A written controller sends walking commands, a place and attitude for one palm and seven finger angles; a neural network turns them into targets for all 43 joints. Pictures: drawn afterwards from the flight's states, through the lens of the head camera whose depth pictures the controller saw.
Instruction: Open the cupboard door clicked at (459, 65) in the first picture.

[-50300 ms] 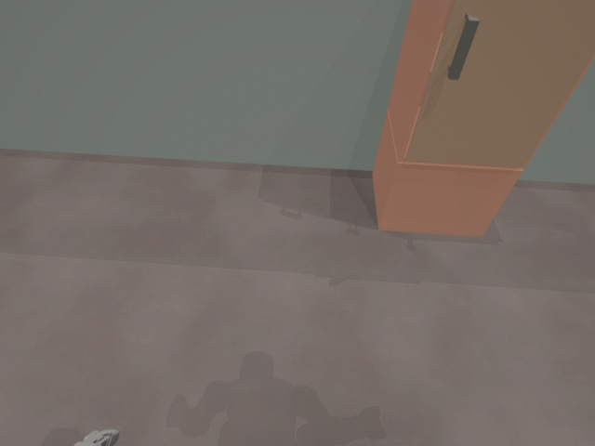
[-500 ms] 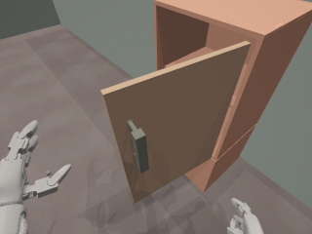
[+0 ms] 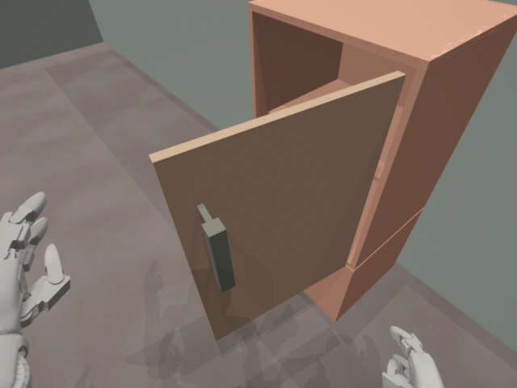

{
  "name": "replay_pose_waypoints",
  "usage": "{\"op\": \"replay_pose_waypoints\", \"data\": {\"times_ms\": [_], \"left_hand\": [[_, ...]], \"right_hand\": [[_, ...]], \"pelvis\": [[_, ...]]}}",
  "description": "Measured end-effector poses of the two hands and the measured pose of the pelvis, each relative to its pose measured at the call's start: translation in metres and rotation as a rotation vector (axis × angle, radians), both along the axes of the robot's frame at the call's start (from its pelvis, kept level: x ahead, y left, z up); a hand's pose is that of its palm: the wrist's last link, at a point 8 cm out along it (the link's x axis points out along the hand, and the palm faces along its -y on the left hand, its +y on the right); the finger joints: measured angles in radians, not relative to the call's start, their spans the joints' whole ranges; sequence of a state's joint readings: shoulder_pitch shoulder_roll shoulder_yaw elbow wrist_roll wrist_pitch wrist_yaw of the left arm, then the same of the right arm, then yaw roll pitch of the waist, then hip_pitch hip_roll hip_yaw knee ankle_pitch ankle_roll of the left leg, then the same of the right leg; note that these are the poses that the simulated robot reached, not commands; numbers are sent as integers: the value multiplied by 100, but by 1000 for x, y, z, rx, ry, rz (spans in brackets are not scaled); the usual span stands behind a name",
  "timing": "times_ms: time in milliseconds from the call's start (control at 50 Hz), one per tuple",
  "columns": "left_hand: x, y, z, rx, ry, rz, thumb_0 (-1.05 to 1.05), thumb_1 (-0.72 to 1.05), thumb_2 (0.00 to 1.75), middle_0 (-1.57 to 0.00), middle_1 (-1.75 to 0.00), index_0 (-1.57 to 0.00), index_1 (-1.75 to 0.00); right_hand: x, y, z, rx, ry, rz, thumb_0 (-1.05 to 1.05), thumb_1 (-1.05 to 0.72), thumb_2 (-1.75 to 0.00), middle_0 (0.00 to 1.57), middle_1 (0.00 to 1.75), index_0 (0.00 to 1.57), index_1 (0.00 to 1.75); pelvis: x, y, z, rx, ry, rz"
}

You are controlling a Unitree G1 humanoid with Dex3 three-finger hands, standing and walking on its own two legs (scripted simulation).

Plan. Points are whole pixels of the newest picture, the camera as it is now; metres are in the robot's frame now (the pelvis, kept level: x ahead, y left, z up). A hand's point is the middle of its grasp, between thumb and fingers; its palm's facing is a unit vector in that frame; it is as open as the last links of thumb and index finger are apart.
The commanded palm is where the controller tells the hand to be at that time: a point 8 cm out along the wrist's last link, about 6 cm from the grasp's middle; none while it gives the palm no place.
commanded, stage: draw the hand back to the body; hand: left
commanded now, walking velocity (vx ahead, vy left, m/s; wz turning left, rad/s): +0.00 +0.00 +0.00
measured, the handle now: (214, 248) +0.30 +0.11 +0.07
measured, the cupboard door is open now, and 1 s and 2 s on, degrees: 80 80 80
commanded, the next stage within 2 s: step back with the hand held close in 0.08 s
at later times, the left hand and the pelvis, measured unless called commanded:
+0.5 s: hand (49, 292) +0.17 +0.27 +0.14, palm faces +0.33 -0.80 -0.50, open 7.4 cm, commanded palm +0.12 +0.31 +0.17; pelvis -0.03 +0.02 +0.00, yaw -2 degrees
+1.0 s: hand out of the picture +0.06 +0.31 +0.16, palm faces +0.47 -0.77 -0.43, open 7.4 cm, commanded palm +0.00 +0.35 +0.17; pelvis -0.13 +0.04 -0.02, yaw +1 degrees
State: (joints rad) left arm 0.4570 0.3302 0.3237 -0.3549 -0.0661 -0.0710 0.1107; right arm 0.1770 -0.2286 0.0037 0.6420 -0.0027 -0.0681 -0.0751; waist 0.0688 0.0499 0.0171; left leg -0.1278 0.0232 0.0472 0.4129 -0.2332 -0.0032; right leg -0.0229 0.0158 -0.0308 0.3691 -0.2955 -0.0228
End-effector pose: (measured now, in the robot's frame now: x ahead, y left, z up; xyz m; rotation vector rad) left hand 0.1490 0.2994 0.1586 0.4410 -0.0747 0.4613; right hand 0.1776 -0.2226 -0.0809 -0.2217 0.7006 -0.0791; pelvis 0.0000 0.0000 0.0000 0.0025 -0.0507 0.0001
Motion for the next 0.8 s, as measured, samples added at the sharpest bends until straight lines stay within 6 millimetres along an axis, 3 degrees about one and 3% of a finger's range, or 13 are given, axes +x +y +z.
{"op": "replay_pose_waypoints", "data": {"times_ms": [220,320,500,620,800], "left_hand": [[-3,-2,4,9,-13,-4,1,89,90,-21,-30,-21,-30],[-5,-1,17,82,-41,-53,1,89,90,-21,-30,-21,-30],[-13,10,8,111,34,-122,1,89,90,-21,-31,-22,-30],[-35,19,13,135,-17,-150,1,89,90,-21,-31,-22,-30],[-88,34,14,173,-88,-100,1,89,90,-21,-31,-22,-30]], "right_hand": [[-8,-1,-2,10,6,-8,1,-90,-90,20,30,20,30],[-13,-3,0,0,24,-30,1,-90,-90,20,30,20,30],[-42,-5,5,-33,48,-123,1,-90,-90,20,30,20,30],[-72,4,9,-54,44,-129,1,-90,-90,20,30,20,30],[-120,22,-3,-46,32,-92,1,-90,-90,20,30,20,30]], "pelvis": [[-5,-2,0,-1,-7,-1],[-10,1,-1,-16,27,-3],[-33,18,-2,-16,51,-29],[-58,27,-5,-20,46,-30],[-99,36,-14,-37,36,-5]]}}
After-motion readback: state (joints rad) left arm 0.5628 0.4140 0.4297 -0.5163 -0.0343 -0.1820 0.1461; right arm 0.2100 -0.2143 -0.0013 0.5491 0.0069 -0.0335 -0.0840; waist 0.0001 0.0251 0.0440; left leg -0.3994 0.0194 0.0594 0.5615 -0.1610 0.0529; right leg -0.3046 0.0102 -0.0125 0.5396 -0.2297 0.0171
